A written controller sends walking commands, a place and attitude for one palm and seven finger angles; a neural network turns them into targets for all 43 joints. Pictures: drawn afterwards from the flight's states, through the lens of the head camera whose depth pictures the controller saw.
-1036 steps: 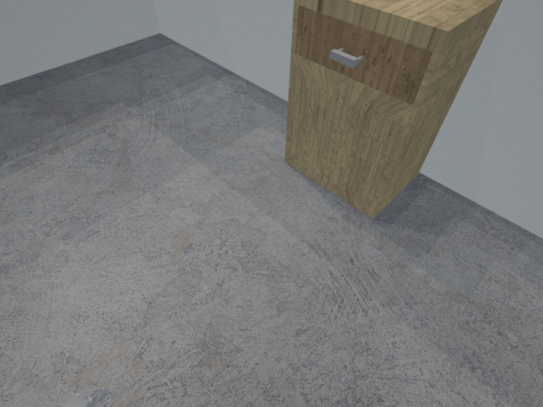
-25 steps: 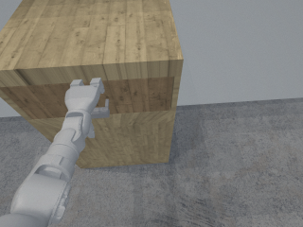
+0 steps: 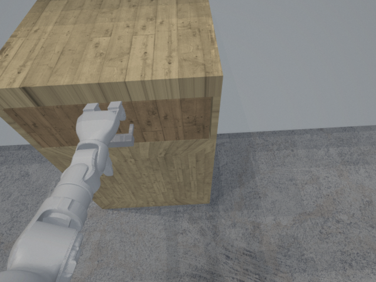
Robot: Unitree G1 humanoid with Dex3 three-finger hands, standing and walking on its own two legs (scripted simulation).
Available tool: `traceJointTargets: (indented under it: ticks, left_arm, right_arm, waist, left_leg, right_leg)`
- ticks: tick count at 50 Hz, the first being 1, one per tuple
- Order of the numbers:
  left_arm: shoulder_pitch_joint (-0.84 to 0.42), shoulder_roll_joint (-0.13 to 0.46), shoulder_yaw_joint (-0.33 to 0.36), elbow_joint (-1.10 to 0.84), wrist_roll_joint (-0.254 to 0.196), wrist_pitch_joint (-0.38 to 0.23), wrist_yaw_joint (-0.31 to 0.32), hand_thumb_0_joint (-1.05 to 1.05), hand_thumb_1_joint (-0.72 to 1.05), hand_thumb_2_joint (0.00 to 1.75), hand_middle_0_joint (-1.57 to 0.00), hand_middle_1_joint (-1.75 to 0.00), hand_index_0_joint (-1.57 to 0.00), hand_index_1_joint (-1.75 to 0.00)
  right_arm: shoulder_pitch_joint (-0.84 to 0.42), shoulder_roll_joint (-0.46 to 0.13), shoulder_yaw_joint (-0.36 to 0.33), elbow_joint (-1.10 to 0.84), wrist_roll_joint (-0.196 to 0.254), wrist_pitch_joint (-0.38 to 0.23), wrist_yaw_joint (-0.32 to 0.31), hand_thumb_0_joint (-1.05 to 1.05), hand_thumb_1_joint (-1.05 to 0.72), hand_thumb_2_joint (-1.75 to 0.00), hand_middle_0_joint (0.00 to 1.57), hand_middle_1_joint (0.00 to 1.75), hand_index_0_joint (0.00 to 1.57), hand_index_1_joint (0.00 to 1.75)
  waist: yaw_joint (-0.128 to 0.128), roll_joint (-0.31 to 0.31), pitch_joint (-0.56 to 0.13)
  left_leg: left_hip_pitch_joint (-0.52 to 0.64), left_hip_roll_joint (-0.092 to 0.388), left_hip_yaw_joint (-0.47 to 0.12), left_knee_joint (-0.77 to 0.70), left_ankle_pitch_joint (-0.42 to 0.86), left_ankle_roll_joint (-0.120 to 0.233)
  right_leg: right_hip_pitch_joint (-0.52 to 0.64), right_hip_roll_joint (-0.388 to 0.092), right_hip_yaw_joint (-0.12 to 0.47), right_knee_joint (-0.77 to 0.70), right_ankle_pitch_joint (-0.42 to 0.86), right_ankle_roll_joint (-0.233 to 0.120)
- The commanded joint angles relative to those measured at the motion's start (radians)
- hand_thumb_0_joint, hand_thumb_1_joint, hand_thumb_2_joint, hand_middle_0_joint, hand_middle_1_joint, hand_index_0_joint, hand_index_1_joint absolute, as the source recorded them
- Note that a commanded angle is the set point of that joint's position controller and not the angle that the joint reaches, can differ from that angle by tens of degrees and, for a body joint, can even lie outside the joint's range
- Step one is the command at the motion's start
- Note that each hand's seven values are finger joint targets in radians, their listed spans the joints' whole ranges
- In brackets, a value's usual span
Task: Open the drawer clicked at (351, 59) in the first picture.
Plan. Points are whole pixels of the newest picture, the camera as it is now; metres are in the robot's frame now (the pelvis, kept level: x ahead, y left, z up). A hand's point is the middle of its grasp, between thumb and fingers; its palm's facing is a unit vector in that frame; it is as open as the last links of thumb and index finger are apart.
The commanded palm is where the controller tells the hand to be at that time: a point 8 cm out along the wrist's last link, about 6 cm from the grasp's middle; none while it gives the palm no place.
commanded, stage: re-aim the fingers above the handle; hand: left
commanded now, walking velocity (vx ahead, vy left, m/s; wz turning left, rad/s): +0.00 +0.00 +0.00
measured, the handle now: (115, 134) +0.50 +0.21 -0.04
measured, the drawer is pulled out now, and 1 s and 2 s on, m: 0.00 0.00 0.00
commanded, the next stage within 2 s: lower the fingers behind the handle in 1.68 s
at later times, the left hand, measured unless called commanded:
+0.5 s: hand (106, 142) +0.43 +0.20 +0.02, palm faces -0.04 -0.01 -1.00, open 13.8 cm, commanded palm +0.42 +0.21 +0.07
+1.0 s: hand (113, 135) +0.45 +0.19 +0.02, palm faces -0.01 -0.02 -1.00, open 13.8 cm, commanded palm +0.42 +0.21 +0.07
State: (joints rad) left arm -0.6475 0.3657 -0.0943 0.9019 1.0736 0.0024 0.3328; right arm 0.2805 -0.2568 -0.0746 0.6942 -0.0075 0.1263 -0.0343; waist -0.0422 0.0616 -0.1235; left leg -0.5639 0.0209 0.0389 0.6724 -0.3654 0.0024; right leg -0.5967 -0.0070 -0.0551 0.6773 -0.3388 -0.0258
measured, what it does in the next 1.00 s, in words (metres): stands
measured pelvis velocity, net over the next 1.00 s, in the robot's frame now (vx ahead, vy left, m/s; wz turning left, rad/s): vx -0.01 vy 0.02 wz -0.03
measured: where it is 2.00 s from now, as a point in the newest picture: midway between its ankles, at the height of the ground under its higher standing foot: outside the picture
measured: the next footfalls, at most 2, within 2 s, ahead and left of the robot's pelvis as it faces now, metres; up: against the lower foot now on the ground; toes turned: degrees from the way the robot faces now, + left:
none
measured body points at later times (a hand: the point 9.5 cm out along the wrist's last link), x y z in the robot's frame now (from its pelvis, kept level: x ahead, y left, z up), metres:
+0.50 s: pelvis -0.02 +0.01 +0.00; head +0.05 -0.02 +0.44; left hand +0.42 +0.20 +0.08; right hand +0.03 -0.26 -0.14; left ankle -0.03 +0.12 -0.72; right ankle -0.01 -0.10 -0.72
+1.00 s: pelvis -0.01 +0.02 +0.00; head +0.07 +0.00 +0.44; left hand +0.45 +0.19 +0.07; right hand +0.02 -0.25 -0.15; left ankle -0.03 +0.12 -0.72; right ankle -0.01 -0.10 -0.72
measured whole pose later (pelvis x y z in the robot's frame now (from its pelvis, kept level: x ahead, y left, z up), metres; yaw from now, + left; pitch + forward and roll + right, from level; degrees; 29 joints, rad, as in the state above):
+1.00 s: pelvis -0.01 +0.02 +0.00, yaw -2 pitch +17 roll +0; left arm -0.72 0.35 -0.06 0.98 1.10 0.03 0.39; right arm 0.32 -0.24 -0.06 0.71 -0.01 0.10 -0.02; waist -0.08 0.06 -0.13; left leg -0.63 0.02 0.08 0.71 -0.37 0.03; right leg -0.67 -0.01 -0.02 0.70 -0.32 0.00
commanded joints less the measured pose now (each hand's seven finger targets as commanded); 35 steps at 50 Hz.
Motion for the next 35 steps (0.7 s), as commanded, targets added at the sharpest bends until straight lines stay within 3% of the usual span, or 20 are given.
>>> traceJointTargets:
  ticks: [1,2,4,7,11,15,16,17,22,24,26,27,30,32,34,35]
  left_arm:
    - [-0.392,0.216,0.075,-0.188,0.008,-0.026,0.044,0.0,-0.5,0.3,-0.3,-1.2,-0.3,-1.2]
    - [-0.39,0.203,0.064,-0.18,0.01,-0.025,0.048,0.0,-0.5,0.3,-0.3,-1.2,-0.3,-1.2]
    - [-0.407,0.233,0.092,-0.185,0.018,-0.029,0.062,0.0,-0.5,0.3,-0.3,-1.2,-0.3,-1.2]
    - [-0.435,0.243,0.089,-0.155,0.022,-0.018,0.077,0.0,-0.5,0.3,-0.3,-1.2,-0.3,-1.2]
    - [-0.459,0.275,0.109,-0.141,0.023,-0.008,0.084,0.0,-0.5,0.3,-0.3,-1.2,-0.3,-1.2]
    - [-0.424,0.207,0.068,-0.14,0.01,-0.012,0.067,0.0,-0.5,0.3,-0.3,-1.2,-0.3,-1.2]
    - [-0.403,0.223,0.081,-0.117,0.01,-0.01,0.063,0.0,-0.5,0.3,-0.3,-1.2,-0.3,-1.2]
    - [-0.43,0.194,0.049,-0.125,0.007,-0.011,0.059,0.0,-0.5,0.3,-0.3,-1.2,-0.3,-1.2]
    - [-0.453,0.244,0.08,-0.105,0.015,-0.023,0.059,0.0,-0.5,0.3,-0.3,-1.2,-0.3,-1.2]
    - [-0.498,0.244,0.077,-0.121,0.02,-0.03,0.068,0.0,-0.5,0.3,-0.3,-1.2,-0.3,-1.2]
    - [-0.518,0.283,0.097,-0.092,0.024,-0.028,0.079,0.0,-0.5,0.3,-0.3,-1.2,-0.3,-1.2]
    - [-0.539,0.287,0.094,-0.094,0.025,-0.028,0.083,0.0,-0.5,0.3,-0.3,-1.2,-0.3,-1.2]
    - [-0.554,0.287,0.096,-0.092,0.028,-0.027,0.088,0.0,-0.5,0.3,-0.3,-1.2,-0.3,-1.2]
    - [-0.557,0.137,-0.006,-0.1,0.013,-0.022,0.08,0.0,-0.5,0.3,-0.3,-1.2,-0.3,-1.2]
    - [-0.551,0.112,-0.015,-0.069,0.002,-0.014,0.07,0.0,-0.5,0.3,-0.3,-1.2,-0.3,-1.2]
    - [-0.544,0.13,0.001,-0.065,0.002,-0.011,0.068,0.0,-0.5,0.3,-0.3,-1.2,-0.3,-1.2]
  right_arm:
    - [0.075,-0.126,-0.041,-0.073,0.003,-0.028,-0.01,0.0,-0.9,-0.9,0.2,0.3,0.2,0.3]
    - [0.073,-0.125,-0.042,-0.074,0.003,-0.028,-0.01,0.0,-0.9,-0.9,0.2,0.3,0.2,0.3]
    - [0.076,-0.127,-0.043,-0.071,0.001,-0.032,-0.01,0.0,-0.9,-0.9,0.2,0.3,0.2,0.3]
    - [0.079,-0.127,-0.04,-0.066,0.004,-0.034,-0.012,0.0,-0.9,-0.9,0.2,0.3,0.2,0.3]
    - [0.085,-0.13,-0.039,-0.062,0.005,-0.042,-0.015,0.0,-0.9,-0.9,0.2,0.3,0.2,0.3]
    - [0.095,-0.127,-0.045,-0.064,0.006,-0.048,-0.009,0.0,-0.9,-0.9,0.2,0.3,0.2,0.3]
    - [0.093,-0.13,-0.044,-0.063,0.008,-0.047,-0.01,0.0,-0.9,-0.9,0.2,0.3,0.2,0.3]
    - [0.093,-0.132,-0.042,-0.062,0.008,-0.049,-0.009,0.0,-0.9,-0.9,0.2,0.3,0.2,0.3]
    - [0.094,-0.136,-0.036,-0.061,0.01,-0.052,-0.014,0.0,-0.9,-0.9,0.2,0.3,0.2,0.3]
    - [0.097,-0.135,-0.035,-0.063,0.007,-0.056,-0.016,0.0,-0.9,-0.9,0.2,0.3,0.2,0.3]
    - [0.102,-0.137,-0.032,-0.056,0.008,-0.06,-0.021,0.0,-0.9,-0.9,0.2,0.3,0.2,0.3]
    - [0.106,-0.137,-0.03,-0.056,0.009,-0.062,-0.023,0.0,-0.9,-0.9,0.2,0.3,0.2,0.3]
    - [0.118,-0.135,-0.034,-0.053,0.005,-0.068,-0.023,0.0,-0.9,-0.9,0.2,0.3,0.2,0.3]
    - [0.127,-0.126,-0.042,-0.052,0.004,-0.073,-0.011,0.0,-0.9,-0.9,0.2,0.3,0.2,0.3]
    - [0.138,-0.13,-0.043,-0.043,0.002,-0.073,-0.004,0.0,-0.9,-0.9,0.2,0.3,0.2,0.3]
    - [0.143,-0.133,-0.045,-0.041,0.003,-0.072,-0.003,0.0,-0.9,-0.9,0.2,0.3,0.2,0.3]
  waist:
    - [-0.016,-0.076,-0.373]
    - [-0.021,-0.079,-0.368]
    - [-0.013,-0.073,-0.382]
    - [-0.022,-0.064,-0.355]
    - [-0.021,-0.057,-0.387]
    - [-0.022,-0.058,-0.407]
    - [-0.019,-0.067,-0.38]
    - [-0.034,-0.076,-0.355]
    - [-0.029,-0.077,-0.322]
    - [-0.035,-0.049,-0.333]
    - [-0.044,-0.066,-0.32]
    - [-0.048,-0.076,-0.334]
    - [-0.043,-0.02,-0.396]
    - [-0.064,-0.015,-0.401]
    - [-0.071,-0.029,-0.384]
    - [-0.066,-0.038,-0.39]
  left_leg:
    - [0.133,-0.058,0.011,-0.022,0.408,0.046]
    - [0.128,-0.06,0.013,-0.022,0.397,0.046]
    - [0.127,-0.059,0.008,-0.025,0.393,0.045]
    - [0.103,-0.06,0.013,-0.03,0.343,0.045]
    - [0.104,-0.061,0.014,-0.031,0.334,0.047]
    - [0.136,-0.055,0.011,-0.03,0.373,0.045]
    - [0.126,-0.054,0.011,-0.031,0.363,0.045]
    - [0.122,-0.053,0.009,-0.036,0.338,0.046]
    - [0.099,-0.055,0.004,-0.045,0.282,0.048]
    - [0.104,-0.055,0.0,-0.043,0.278,0.048]
    - [0.087,-0.055,0.0,-0.037,0.25,0.049]
    - [0.08,-0.057,-0.003,-0.035,0.246,0.05]
    - [0.107,-0.056,-0.004,-0.019,0.291,0.046]
    - [0.158,-0.047,-0.014,-0.008,0.335,0.041]
    - [0.176,-0.041,-0.025,-0.005,0.365,0.04]
    - [0.176,-0.039,-0.025,-0.004,0.366,0.04]
  right_leg:
    - [0.262,0.033,0.036,-0.046,0.466,-0.007]
    - [0.255,0.033,0.038,-0.049,0.457,-0.006]
    - [0.255,0.035,0.036,-0.046,0.433,-0.009]
    - [0.236,0.034,0.04,-0.052,0.391,-0.007]
    - [0.248,0.034,0.045,-0.052,0.379,-0.007]
    - [0.242,0.039,0.035,-0.051,0.401,-0.008]
    - [0.233,0.039,0.035,-0.054,0.388,-0.009]
    - [0.216,0.039,0.035,-0.063,0.367,-0.006]
    - [0.192,0.038,0.037,-0.07,0.295,-0.009]
    - [0.176,0.039,0.036,-0.068,0.274,-0.012]
    - [0.16,0.039,0.039,-0.067,0.252,-0.008]
    - [0.165,0.039,0.04,-0.063,0.25,-0.007]
    - [0.161,0.04,0.038,-0.043,0.283,-0.01]
    - [0.113,0.048,0.025,-0.042,0.294,-0.012]
    - [0.094,0.052,0.016,-0.042,0.295,-0.015]
    - [0.093,0.053,0.017,-0.04,0.295,-0.013]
